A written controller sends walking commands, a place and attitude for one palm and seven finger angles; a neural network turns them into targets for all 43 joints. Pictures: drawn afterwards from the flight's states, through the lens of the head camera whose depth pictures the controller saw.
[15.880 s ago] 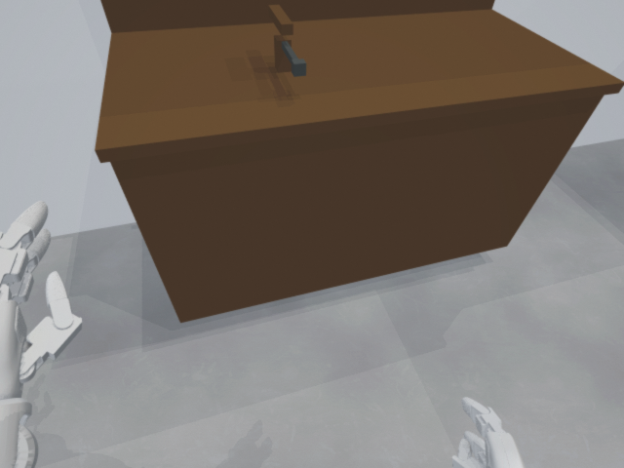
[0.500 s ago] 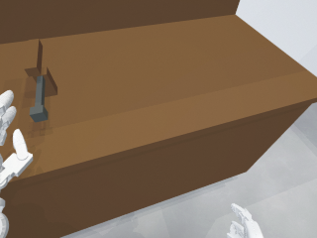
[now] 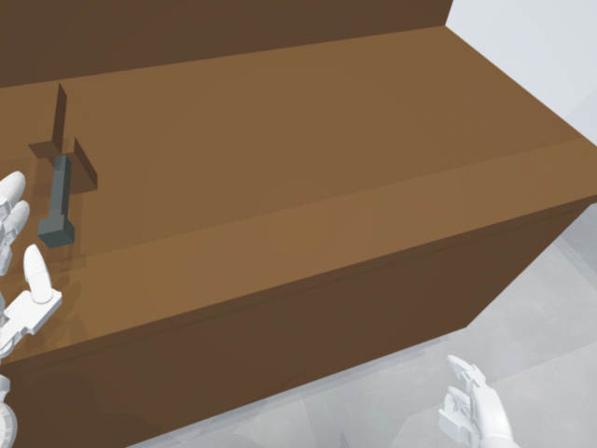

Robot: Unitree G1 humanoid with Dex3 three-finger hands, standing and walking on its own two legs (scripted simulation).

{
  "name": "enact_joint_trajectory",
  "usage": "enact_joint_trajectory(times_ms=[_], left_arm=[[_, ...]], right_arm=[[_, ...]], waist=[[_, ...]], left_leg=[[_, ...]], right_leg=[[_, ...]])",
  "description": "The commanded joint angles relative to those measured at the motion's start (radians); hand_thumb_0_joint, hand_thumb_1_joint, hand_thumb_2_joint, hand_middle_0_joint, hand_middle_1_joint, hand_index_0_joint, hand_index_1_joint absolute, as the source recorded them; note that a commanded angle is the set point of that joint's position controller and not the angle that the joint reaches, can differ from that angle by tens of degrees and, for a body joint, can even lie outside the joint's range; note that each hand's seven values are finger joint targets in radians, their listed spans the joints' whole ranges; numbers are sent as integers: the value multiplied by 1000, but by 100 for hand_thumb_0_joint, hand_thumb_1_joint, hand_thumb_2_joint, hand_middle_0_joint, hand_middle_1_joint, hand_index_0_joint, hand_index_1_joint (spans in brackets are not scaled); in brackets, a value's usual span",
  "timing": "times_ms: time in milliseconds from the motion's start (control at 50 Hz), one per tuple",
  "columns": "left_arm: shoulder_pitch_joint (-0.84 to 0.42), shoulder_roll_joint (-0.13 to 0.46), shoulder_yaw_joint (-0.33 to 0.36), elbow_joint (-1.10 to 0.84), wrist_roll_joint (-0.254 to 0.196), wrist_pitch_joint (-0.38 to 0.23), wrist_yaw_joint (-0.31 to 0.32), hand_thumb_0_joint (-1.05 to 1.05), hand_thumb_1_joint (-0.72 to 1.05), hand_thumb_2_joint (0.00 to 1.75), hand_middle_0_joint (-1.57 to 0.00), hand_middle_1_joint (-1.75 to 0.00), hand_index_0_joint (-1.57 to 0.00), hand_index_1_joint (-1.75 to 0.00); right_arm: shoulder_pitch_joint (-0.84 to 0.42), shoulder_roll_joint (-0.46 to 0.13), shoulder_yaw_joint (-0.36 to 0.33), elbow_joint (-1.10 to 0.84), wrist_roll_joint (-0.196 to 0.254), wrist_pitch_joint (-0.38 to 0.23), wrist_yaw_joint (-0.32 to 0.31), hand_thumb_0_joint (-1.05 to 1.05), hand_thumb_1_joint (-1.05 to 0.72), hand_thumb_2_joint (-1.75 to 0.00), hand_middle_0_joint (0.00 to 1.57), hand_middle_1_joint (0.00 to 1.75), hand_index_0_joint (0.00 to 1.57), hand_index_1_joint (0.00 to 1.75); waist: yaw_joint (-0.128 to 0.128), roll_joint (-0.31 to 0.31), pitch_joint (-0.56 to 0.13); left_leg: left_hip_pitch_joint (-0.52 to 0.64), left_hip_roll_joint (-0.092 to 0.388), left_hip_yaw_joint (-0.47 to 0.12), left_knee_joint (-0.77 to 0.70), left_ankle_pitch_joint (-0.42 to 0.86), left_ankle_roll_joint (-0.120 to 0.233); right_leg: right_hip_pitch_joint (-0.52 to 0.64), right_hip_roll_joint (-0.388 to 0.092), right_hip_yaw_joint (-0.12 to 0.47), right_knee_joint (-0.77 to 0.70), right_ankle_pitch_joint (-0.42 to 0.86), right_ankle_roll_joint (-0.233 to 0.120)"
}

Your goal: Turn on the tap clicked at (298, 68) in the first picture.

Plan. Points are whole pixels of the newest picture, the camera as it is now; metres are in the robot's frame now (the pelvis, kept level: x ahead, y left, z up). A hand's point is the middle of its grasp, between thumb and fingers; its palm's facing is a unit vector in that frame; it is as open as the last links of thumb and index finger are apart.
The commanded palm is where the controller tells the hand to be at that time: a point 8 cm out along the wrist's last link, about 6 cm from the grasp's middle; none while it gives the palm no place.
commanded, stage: come to a stop and stand still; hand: left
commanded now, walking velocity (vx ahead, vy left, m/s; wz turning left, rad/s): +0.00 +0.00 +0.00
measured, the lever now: (56, 231) +0.33 +0.32 +0.11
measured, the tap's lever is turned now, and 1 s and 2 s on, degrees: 0 0 0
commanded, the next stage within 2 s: look again from close up in 1.16 s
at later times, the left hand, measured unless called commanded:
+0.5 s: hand out of the picture +0.19 +0.30 +0.16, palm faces +0.41 -0.84 -0.35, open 7.4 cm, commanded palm +0.13 +0.32 +0.18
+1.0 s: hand out of the picture +0.22 +0.34 +0.16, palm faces +0.38 -0.86 -0.34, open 7.4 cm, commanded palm +0.16 +0.37 +0.18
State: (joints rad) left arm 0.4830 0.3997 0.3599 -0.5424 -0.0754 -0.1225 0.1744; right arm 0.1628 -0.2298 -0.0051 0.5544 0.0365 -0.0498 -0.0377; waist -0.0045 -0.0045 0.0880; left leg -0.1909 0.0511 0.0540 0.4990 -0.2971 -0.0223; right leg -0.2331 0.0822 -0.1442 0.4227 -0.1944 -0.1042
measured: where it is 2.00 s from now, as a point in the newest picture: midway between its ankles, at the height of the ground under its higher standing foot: outside the picture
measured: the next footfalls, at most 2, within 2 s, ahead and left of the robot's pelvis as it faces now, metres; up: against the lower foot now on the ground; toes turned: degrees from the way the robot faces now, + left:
none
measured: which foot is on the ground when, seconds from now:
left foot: down 0.00-1.00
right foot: down 0.00-1.00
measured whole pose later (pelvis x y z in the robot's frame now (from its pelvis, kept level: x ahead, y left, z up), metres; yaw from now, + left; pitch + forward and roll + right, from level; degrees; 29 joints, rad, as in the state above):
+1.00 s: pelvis -0.01 +0.09 +0.00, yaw -2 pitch -3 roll -1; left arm 0.36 0.36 0.35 -0.46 -0.02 -0.18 0.10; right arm 0.21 -0.18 0.05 0.56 0.01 -0.14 0.01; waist 0.04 -0.05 0.09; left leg -0.13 -0.06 0.14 0.46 -0.28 0.10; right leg -0.22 -0.02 -0.06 0.46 -0.18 0.00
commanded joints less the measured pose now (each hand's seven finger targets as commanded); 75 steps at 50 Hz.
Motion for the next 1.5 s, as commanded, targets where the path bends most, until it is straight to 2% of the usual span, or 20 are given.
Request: enact_joint_trajectory(times_ms=[0, 20, 60, 100, 140, 180, 200, 280, 300, 360, 480, 560, 640, 800, 820, 940, 1100, 1220, 1300, 1480], left_arm=[[-746, 565, 428, 9, 41, -136, -45, 0, 90, 90, -20, -30, -20, -30], [-509, 302, 263, 122, 49, -114, -66, 0, 90, 90, -20, -30, -20, -30], [-249, 169, 132, 73, 23, -122, -94, 0, 90, 90, -20, -30, -20, -30], [-31, 48, 45, 69, 4, -106, -97, 0, 90, 90, -20, -30, -20, -30], [-32, 103, 79, -16, 15, -89, -86, 0, 90, 90, -20, -30, -20, -30], [-55, 169, 153, -8, 17, -84, -69, 0, 90, 90, -20, -30, -20, -30], [-50, 223, 207, -28, 17, -85, -55, 0, 90, 90, -20, -30, -20, -30], [-151, 191, 170, -109, 16, -108, -52, 0, 90, 90, -20, -30, -20, -30], [-213, 225, 183, -176, 24, -114, -46, 0, 90, 90, -20, -30, -20, -30], [-260, 164, 117, -126, 36, -115, -43, 0, 90, 90, -20, -30, -20, -30], [-255, 101, 46, -58, 55, -115, -47, 0, 90, 90, -20, -30, -20, -30], [-236, 104, 51, -65, 62, -124, -51, 0, 90, 90, -20, -30, -20, -30], [-225, 117, 74, -65, 59, -125, -54, 0, 90, 90, -20, -30, -20, -30], [-236, 128, 83, -121, 55, -130, -60, 0, 90, 90, -20, -30, -20, -30], [-232, 91, 51, -113, 51, -128, -63, 0, 90, 90, -20, -30, -20, -30], [-209, 114, 71, -163, 55, -123, -62, 0, 90, 90, -20, -30, -20, -30], [-153, 136, 111, -174, 42, -113, -57, 0, 90, 90, -20, -30, -20, -30], [-147, 92, 67, -136, 28, -108, -54, 0, 90, 90, -20, -30, -20, -30], [-171, 136, 98, -179, 35, -106, -43, 0, 90, 90, -20, -30, -20, -30], [-158, 112, 75, -135, 26, -103, -38, 0, 90, 90, -20, -30, -20, -30]], right_arm=[[34, -74, -62, -47, -1, -131, -15, 0, -90, -90, 20, 30, 20, 30], [28, -108, -75, -82, -29, -140, 8, 0, -90, -90, 20, 30, 20, 30], [35, -117, -68, -124, -8, -132, 42, 0, -90, -90, 20, 30, 20, 30], [-11, -96, -54, -142, 17, -121, 73, 0, -90, -90, 20, 30, 20, 30], [-23, -103, -53, -163, 16, -105, 72, 0, -90, -90, 20, 30, 20, 30], [-47, -91, -42, -164, 10, -97, 48, 0, -90, -90, 20, 30, 20, 30], [-61, -95, -35, -158, 8, -88, 39, 0, -90, -90, 20, 30, 20, 30], [-51, -80, -10, -167, -9, -107, 5, 0, -90, -90, 20, 30, 20, 30], [-63, -85, -5, -164, -13, -111, 2, 0, -90, -90, 20, 30, 20, 30], [-36, -88, -5, -152, -17, -140, -2, 0, -90, -90, 20, 30, 20, 30], [-17, -96, -7, -133, -17, -172, 9, 0, -90, -90, 20, 30, 20, 30], [-27, -97, -4, -137, -17, -171, 17, 0, -90, -90, 20, 30, 20, 30], [-33, -88, 1, -152, -16, -161, 22, 0, -90, -90, 20, 30, 20, 30], [-40, -89, -4, -149, -21, -157, 34, 0, -90, -90, 20, 30, 20, 30], [-28, -94, -6, -150, -25, -151, 34, 0, -90, -90, 20, 30, 20, 30], [-32, -91, -18, -157, -30, -132, 41, 0, -90, -90, 20, 30, 20, 30], [-60, -93, -20, -167, -18, -107, 35, 0, -90, -90, 20, 30, 20, 30], [-55, -92, -15, -157, -22, -94, 20, 0, -90, -90, 20, 30, 20, 30], [-78, -92, -18, -162, -17, -97, 12, 0, -90, -90, 20, 30, 20, 30], [-63, -97, -22, -157, -22, -94, 0, 0, -90, -90, 20, 30, 20, 30]], waist=[[17, 166, -190], [34, 254, -299], [40, 147, -337], [49, -16, -344], [47, -144, -295], [46, -206, -215], [45, -154, -206], [35, 16, -127], [35, 74, -127], [35, 122, -155], [36, 13, -118], [38, 82, -102], [41, 80, -86], [35, 93, -151], [32, 91, -150], [34, 123, -180], [30, 93, -201], [29, 75, -182], [31, 97, -187], [30, 49, -164]], left_leg=[[-46, 75, 5, -52, 291, 26], [72, 64, -19, -11, 394, 19], [48, 46, 16, 18, 360, 47], [23, 42, 19, -1, 335, 59], [-21, 45, 3, -20, 260, 53], [-50, 28, -10, -35, 92, 50], [-23, 21, -6, -46, 56, 51], [-22, 6, -17, -69, -53, 63], [1, 14, -19, -88, -52, 63], [-30, 27, -24, -128, -91, 68], [-72, 31, -50, -157, -156, 66], [-121, 72, -101, -239, -179, 67], [-151, 104, -133, -273, -126, 62], [3, 78, -93, -185, 241, -7], [7, 78, -105, -185, 279, -17], [171, 107, -109, -136, 638, -47], [67, 61, -78, -112, 510, -59], [32, 55, -83, -132, 377, -44], [38, 55, -89, -148, 336, -38], [-14, 46, -98, -152, 165, 0]], right_leg=[[119, -258, 170, 18, 469, 85], [112, -212, 256, 90, 498, 54], [163, -214, 246, 67, 580, 145], [231, -195, 200, 61, 604, 184], [230, -193, 193, 14, 507, 182], [140, -203, 224, -75, 253, 173], [90, -205, 246, -108, 141, 158], [-22, -207, 308, -209, -207, 130], [-33, -199, 304, -198, -212, 120], [38, -170, 265, -147, -161, 114], [33, -154, 243, -139, -191, 99], [67, -124, 190, -52, -95, 89], [100, -114, 163, 11, -11, 91], [90, -120, 138, 23, 132, 81], [84, -117, 135, 33, 124, 79], [8, -107, 100, 33, 15, 79], [139, -125, 123, 11, 236, 59], [123, -139, 140, 3, 213, 62], [126, -139, 154, 7, 201, 64], [123, -165, 201, -50, 157, 58]])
